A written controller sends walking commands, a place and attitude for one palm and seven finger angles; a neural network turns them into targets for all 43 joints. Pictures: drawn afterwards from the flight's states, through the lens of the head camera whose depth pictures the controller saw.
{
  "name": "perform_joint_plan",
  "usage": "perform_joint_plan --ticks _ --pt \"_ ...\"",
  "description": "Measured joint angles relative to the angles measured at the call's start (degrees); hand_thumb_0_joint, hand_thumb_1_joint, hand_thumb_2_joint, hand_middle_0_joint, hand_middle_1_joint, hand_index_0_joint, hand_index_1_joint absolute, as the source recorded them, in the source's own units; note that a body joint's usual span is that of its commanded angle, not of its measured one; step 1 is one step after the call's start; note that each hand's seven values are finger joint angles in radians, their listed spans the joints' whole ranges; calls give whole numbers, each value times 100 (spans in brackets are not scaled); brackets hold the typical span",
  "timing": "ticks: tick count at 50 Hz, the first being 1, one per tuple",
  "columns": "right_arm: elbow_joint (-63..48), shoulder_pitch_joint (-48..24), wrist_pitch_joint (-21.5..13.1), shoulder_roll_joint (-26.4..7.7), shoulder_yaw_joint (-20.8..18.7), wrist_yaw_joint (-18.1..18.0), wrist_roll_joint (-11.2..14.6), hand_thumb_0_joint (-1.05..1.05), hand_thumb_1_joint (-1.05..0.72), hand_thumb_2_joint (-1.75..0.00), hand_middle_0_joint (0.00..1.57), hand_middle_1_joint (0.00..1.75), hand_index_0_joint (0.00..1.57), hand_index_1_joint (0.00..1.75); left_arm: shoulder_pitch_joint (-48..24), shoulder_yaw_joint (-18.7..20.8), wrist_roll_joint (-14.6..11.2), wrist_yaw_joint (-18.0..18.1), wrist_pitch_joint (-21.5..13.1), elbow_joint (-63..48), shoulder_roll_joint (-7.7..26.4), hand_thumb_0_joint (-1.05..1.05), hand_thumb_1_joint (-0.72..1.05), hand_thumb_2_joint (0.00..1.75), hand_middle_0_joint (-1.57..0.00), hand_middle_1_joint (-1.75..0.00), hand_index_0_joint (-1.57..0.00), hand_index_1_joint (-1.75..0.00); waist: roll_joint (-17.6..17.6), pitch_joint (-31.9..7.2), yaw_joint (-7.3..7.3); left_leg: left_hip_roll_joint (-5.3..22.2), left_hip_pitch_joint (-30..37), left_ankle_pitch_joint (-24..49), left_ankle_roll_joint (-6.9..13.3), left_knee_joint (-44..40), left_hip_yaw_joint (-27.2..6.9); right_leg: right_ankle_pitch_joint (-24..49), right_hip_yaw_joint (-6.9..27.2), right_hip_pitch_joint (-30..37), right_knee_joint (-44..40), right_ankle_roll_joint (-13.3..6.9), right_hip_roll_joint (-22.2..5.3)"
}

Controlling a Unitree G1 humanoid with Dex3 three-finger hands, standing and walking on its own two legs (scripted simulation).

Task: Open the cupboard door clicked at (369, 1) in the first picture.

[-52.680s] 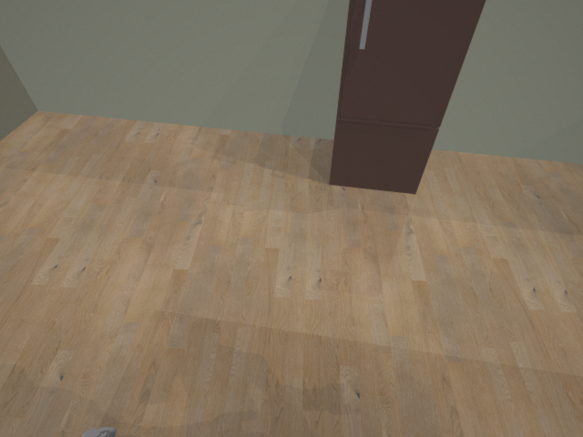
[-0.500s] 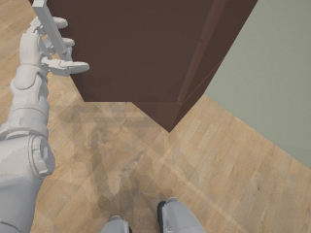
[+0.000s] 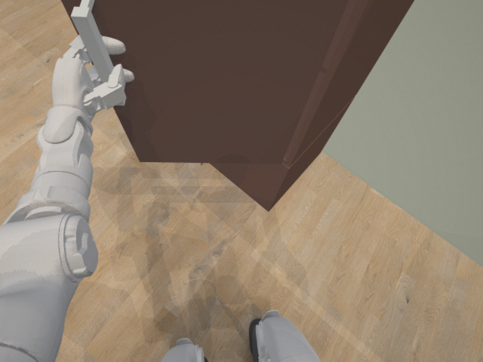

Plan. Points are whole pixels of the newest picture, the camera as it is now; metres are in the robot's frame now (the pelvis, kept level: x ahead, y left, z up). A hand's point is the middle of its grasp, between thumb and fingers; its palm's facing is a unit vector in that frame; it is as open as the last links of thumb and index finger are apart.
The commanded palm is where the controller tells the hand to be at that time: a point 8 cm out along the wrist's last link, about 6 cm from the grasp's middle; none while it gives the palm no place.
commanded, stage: pull the door open along its arc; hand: left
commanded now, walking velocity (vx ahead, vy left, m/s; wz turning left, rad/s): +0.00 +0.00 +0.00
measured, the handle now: (105, 55) +0.59 +0.15 +0.10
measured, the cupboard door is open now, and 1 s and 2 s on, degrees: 42 81 82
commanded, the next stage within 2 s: open thumb and fingers to let go in 0.98 s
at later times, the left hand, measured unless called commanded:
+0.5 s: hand (122, 128) +0.46 +0.12 +0.09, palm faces -0.09 -1.00 +0.01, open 5.7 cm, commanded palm +0.40 +0.18 +0.09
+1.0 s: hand (186, 216) +0.31 +0.04 +0.09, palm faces +0.32 -0.95 +0.00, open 6.1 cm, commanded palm +0.26 +0.09 +0.09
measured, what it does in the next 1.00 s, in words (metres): stands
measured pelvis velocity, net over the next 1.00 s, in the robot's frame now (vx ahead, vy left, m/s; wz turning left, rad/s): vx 0.01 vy -0.03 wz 0.03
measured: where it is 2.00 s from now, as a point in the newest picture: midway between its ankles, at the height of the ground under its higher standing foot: outside the picture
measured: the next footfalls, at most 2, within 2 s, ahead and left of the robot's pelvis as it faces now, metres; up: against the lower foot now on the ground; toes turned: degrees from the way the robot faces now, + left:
none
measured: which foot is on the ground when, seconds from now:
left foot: down 0.00-1.00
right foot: down 0.00-1.00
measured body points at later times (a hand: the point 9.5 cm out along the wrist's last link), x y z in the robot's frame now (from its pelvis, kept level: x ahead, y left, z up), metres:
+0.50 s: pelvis +0.01 +0.00 +0.02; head +0.11 -0.01 +0.46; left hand +0.46 +0.18 +0.09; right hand +0.03 -0.26 -0.10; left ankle -0.05 +0.08 -0.68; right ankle +0.04 -0.13 -0.68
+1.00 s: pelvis +0.01 -0.03 +0.03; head +0.04 -0.05 +0.48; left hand +0.29 +0.09 +0.09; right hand +0.21 -0.23 -0.06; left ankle -0.05 +0.08 -0.68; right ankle +0.04 -0.13 -0.68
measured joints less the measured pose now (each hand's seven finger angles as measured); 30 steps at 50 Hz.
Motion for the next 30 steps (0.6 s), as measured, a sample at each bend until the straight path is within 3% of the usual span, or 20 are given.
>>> perform_joint_plan --ticks 12,18,24,26,30 --pt "-19 68 34 5 -54 49 6 0 -90 -90 20 30 20 30 296 -10 -72 117 -11 -240 -76 0 76 82 -37 -135 -36 -135 19 -17 39 15 125 25 -6 -103 67 29 68 80 -63 -3 27" --pt "-128 99 126 1 -115 80 95 0 -90 -90 20 30 20 30 1080 -82 -297 21 9 -1005 -360 0 76 79 -37 -135 -36 -135 10 -84 203 31 422 65 -11 -330 154 53 156 305 -204 -14 65" --pt "-295 -40 119 34 -201 126 211 1 -90 -90 20 30 20 30 2332 -418 -583 16 125 -2340 -887 0 75 77 -36 -134 -36 -135 -32 -198 446 12 838 158 -21 -663 213 92 220 654 -418 -24 68" --pt "-345 -162 76 50 -244 155 224 1 -90 -90 20 30 20 30 2800 -577 -621 309 218 -2934 -1200 0 74 77 -36 -134 -36 -133 -30 -213 564 20 978 180 -31 -751 227 112 234 787 -497 -25 82" --pt "-410 -531 -52 130 -301 245 174 1 -90 -90 19 30 20 30 3777 -983 -510 1452 330 -4160 -2022 1 72 76 -36 -134 -36 -130 -46 -221 754 4 1248 228 -51 -908 245 129 255 1027 -593 -29 73"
